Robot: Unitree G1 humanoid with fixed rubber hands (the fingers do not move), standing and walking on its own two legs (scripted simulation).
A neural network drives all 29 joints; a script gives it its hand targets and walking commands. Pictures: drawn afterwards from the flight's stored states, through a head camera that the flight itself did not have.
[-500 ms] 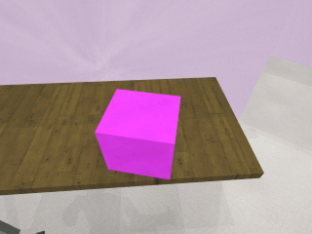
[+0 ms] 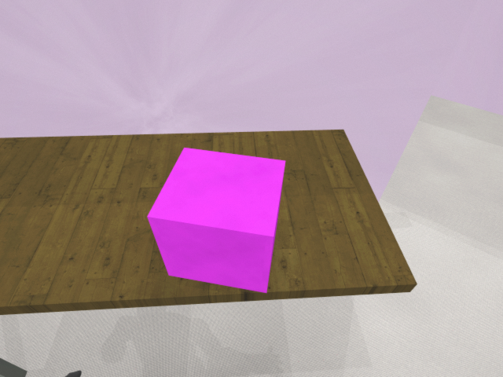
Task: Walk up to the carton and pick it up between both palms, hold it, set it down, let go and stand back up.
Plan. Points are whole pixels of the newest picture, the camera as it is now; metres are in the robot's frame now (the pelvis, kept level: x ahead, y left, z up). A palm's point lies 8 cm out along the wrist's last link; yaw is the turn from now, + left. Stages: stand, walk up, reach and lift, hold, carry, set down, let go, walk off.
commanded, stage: walk up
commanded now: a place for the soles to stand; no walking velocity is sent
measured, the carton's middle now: (225, 220) +0.43 +0.05 +0.01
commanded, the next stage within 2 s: reach and lift in 0.12 s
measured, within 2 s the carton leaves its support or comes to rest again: neither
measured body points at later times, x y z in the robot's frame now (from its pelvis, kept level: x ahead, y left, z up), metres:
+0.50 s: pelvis +0.00 -0.01 -0.02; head +0.01 +0.01 +0.43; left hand +0.18 +0.29 -0.09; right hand +0.16 -0.28 -0.10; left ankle -0.01 +0.14 -0.74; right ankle +0.03 -0.12 -0.74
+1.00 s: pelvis +0.01 +0.02 +0.00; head -0.01 +0.02 +0.45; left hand +0.18 +0.29 -0.05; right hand +0.17 -0.21 -0.06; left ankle -0.01 +0.14 -0.74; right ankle +0.03 -0.12 -0.74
